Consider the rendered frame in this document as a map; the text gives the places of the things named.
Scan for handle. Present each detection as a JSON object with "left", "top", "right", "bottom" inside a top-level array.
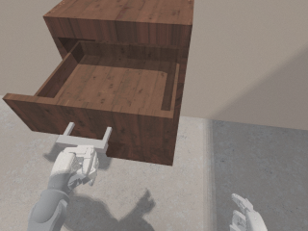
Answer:
[{"left": 56, "top": 122, "right": 113, "bottom": 153}]

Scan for cabinet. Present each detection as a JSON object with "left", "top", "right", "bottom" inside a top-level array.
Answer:
[{"left": 43, "top": 0, "right": 194, "bottom": 167}]

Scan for robot right hand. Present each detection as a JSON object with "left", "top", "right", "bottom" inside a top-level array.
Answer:
[{"left": 229, "top": 193, "right": 268, "bottom": 231}]

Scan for drawer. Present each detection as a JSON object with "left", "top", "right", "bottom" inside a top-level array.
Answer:
[{"left": 2, "top": 40, "right": 182, "bottom": 150}]

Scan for left robot forearm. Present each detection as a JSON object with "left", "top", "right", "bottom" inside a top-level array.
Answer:
[{"left": 27, "top": 189, "right": 70, "bottom": 231}]

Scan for robot left hand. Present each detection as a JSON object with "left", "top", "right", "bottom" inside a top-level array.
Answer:
[{"left": 47, "top": 144, "right": 99, "bottom": 195}]

